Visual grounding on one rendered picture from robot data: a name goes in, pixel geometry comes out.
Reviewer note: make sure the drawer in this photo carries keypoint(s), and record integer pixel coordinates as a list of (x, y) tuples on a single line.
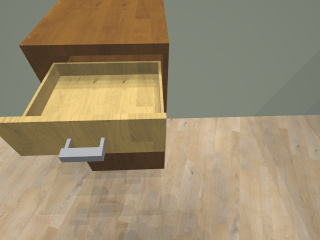
[(121, 101)]

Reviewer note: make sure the cabinet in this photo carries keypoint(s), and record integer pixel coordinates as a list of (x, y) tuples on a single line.
[(77, 31)]

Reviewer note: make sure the handle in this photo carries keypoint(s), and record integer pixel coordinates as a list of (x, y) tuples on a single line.
[(82, 154)]

